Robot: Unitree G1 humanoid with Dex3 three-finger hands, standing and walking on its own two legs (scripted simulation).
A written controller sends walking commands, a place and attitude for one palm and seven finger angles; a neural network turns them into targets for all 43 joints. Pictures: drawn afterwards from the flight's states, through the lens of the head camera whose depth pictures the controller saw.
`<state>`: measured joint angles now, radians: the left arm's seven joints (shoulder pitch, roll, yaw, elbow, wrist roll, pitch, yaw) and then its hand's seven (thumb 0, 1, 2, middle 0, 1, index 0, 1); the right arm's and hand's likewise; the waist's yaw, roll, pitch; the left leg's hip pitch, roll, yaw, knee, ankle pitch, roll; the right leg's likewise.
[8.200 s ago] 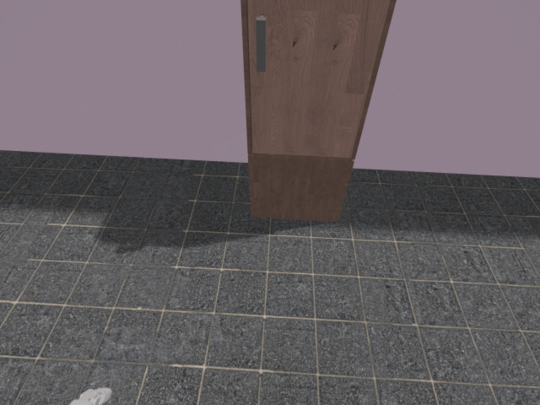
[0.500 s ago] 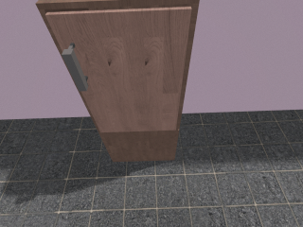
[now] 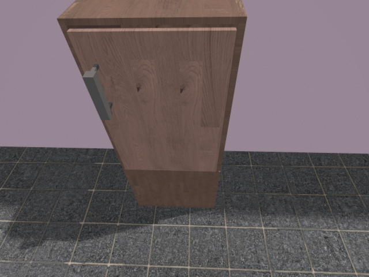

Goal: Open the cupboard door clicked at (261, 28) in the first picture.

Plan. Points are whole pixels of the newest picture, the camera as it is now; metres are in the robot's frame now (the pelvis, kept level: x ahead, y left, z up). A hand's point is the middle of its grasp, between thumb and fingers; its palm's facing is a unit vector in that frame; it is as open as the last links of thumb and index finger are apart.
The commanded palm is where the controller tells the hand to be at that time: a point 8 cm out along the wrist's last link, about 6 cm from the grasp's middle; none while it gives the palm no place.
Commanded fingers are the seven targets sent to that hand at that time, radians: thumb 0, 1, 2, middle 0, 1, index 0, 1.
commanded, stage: raise the hand with hooked fingers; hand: left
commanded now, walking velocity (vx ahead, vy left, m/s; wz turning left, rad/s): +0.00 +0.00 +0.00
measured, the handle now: (101, 92) +0.54 +0.28 +0.09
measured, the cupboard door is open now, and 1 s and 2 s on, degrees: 0 0 0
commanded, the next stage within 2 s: none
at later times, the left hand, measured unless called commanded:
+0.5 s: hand out of the picture +0.11 +0.23 -0.02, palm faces +0.15 -0.99 -0.03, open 9.4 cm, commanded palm +0.12 +0.28 +0.00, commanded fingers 0.00 0.22 0.61 -0.25 -0.74 -0.25 -0.74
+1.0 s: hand (49, 235) +0.18 +0.28 +0.04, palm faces +0.04 -1.00 -0.08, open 12.4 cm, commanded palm +0.16 +0.33 +0.05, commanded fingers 0.00 -0.36 0.36 -0.29 -1.11 -0.29 -1.11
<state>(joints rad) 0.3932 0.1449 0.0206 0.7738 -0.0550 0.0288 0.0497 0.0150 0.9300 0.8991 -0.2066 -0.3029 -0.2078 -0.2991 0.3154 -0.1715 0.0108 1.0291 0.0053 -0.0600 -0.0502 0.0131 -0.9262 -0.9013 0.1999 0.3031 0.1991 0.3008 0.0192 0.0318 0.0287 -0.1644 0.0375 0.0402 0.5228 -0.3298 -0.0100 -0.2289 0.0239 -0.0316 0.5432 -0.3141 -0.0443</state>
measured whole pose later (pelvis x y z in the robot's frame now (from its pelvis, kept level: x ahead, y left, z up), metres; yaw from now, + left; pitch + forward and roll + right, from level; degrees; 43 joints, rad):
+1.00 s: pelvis -0.06 +0.05 -0.04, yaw +3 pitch +6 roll -2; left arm 0.21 0.31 0.25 0.05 -0.28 -0.24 -0.31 0.00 -0.14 0.46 -0.28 -0.97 -0.28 -0.96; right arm 0.30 -0.29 0.04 0.60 0.04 -0.27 -0.07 0.02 -0.90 -0.90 0.20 0.30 0.20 0.30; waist 0.01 0.02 -0.06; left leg -0.57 -0.01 0.00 0.90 -0.44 0.04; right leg -0.57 -0.03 -0.06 0.83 -0.36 0.02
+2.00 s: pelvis -0.04 +0.02 -0.01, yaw +2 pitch +3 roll -1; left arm -0.10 0.42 0.44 0.35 -0.33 -0.08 -0.48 -0.02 -0.50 0.30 -0.30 -1.20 -0.30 -1.20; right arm 0.28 -0.28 0.06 0.59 0.06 -0.21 -0.11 0.01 -0.91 -0.90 0.20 0.30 0.20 0.30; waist 0.03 0.04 -0.04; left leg -0.34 0.02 0.01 0.66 -0.36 0.00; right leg -0.37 0.00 -0.06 0.62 -0.30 -0.02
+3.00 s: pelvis -0.04 +0.03 -0.02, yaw +1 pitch +10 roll -1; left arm -0.66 0.61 0.49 1.01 -0.21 -0.20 -0.52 -0.02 -0.50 0.30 -0.30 -1.20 -0.31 -1.20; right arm 0.36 -0.30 0.06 0.61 0.04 -0.10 -0.08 0.01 -0.91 -0.90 0.20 0.30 0.20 0.30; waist -0.07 0.01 -0.06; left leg -0.54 0.02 0.02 0.74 -0.38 0.02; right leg -0.56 0.00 -0.04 0.69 -0.30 0.00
